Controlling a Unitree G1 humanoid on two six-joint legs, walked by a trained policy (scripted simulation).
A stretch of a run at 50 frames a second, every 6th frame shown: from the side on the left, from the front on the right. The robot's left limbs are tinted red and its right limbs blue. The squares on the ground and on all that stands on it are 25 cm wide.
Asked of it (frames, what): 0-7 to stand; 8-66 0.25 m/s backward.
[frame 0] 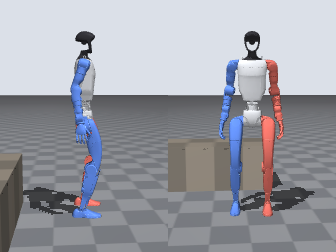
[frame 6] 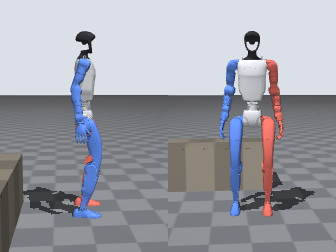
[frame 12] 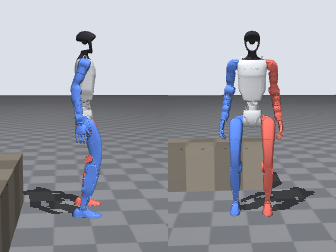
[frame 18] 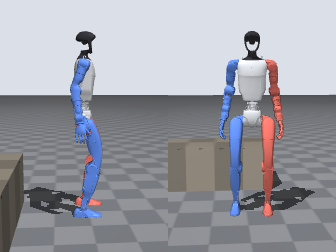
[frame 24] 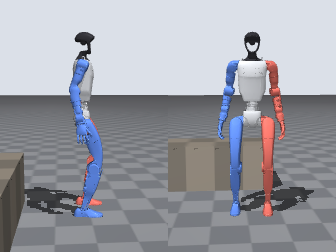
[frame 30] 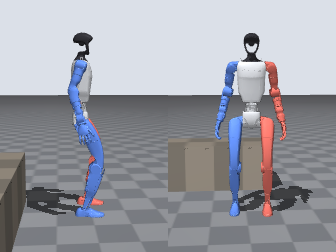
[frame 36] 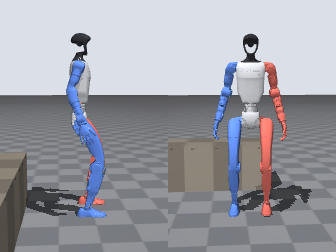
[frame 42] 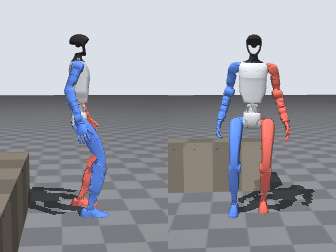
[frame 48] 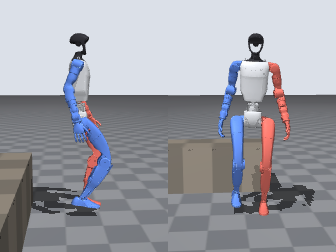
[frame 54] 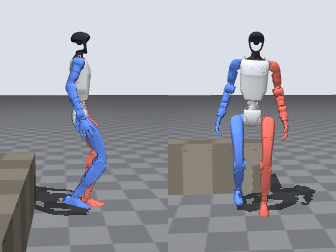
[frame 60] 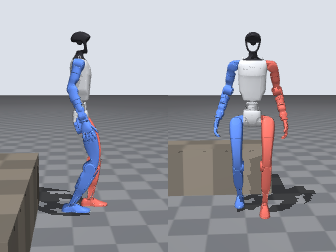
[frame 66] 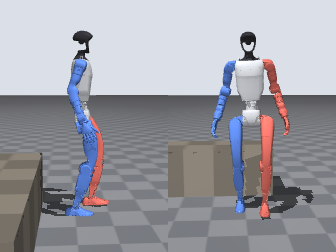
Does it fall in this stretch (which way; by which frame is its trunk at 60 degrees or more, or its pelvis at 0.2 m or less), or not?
no
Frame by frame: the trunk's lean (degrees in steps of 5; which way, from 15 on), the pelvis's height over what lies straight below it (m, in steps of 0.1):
0: 0, 0.8
6: 0, 0.8
12: 0, 0.8
18: 0, 0.8
24: 0, 0.8
30: 0, 0.8
36: 0, 0.8
42: 0, 0.8
48: 5, 0.8
54: 5, 0.8
60: 0, 0.8
66: 5, 0.8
